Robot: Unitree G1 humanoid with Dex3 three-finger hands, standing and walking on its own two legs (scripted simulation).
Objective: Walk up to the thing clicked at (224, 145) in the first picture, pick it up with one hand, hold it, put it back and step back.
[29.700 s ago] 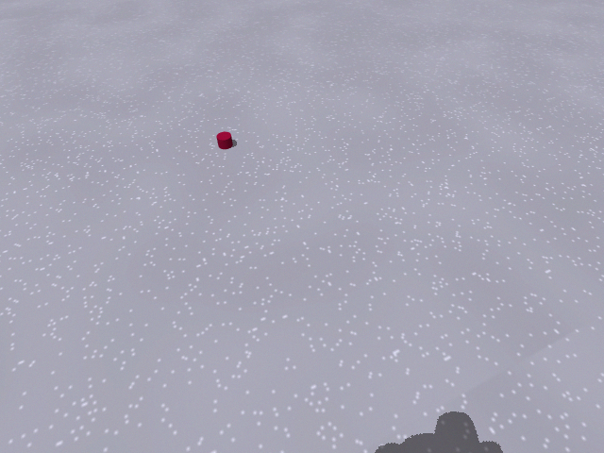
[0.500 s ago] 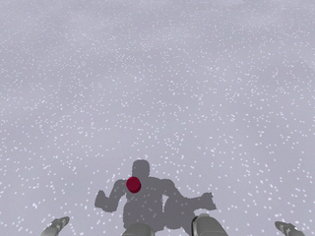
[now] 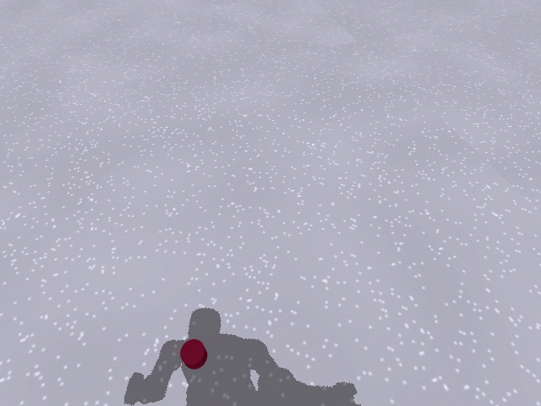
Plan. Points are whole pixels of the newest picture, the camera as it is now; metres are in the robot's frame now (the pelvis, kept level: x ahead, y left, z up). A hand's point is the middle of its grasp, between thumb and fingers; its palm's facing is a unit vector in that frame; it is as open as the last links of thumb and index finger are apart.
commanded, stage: walk up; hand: left
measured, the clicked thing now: (194, 354) +0.41 +0.26 -0.73
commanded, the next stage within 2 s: stand in 2.00 s
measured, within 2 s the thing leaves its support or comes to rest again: neither
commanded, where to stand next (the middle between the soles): +0.02 +0.02 m, yaw +0 degrees
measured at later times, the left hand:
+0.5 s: hand out of the picture +0.04 +0.31 -0.16, palm faces +0.05 -0.90 -0.43, open 7.4 cm
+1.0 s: hand out of the picture -0.14 +0.27 -0.11, palm faces +0.03 -0.90 -0.44, open 7.4 cm
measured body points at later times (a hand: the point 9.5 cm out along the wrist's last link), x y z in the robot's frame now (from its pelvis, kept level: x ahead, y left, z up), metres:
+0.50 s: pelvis -0.08 +0.03 -0.02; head -0.03 +0.04 +0.42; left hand +0.04 +0.36 -0.13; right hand +0.03 -0.28 -0.14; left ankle -0.06 +0.15 -0.73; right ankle +0.00 -0.12 -0.70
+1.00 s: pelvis -0.10 -0.02 +0.01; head -0.10 -0.04 +0.46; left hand -0.14 +0.31 -0.08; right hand -0.02 -0.35 -0.10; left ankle +0.00 +0.13 -0.66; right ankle -0.12 -0.12 -0.73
